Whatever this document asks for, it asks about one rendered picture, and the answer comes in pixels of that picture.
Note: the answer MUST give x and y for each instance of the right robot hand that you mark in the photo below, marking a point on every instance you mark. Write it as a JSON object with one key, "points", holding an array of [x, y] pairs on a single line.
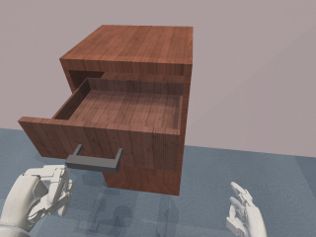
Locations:
{"points": [[250, 222]]}

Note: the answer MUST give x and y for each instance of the robot left forearm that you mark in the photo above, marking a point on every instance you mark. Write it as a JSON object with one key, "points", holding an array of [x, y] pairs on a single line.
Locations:
{"points": [[12, 231]]}

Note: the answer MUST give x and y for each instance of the drawer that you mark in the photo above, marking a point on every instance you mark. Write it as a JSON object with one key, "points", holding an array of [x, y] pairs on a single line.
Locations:
{"points": [[143, 118]]}

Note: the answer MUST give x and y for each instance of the left robot hand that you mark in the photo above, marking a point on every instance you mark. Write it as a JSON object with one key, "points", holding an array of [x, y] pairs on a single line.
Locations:
{"points": [[48, 186]]}

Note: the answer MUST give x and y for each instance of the handle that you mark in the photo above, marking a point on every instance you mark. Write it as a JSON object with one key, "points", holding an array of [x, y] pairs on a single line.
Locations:
{"points": [[95, 164]]}

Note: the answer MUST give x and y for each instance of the cabinet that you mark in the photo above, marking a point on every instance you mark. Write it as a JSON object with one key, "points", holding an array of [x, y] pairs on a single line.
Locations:
{"points": [[141, 53]]}

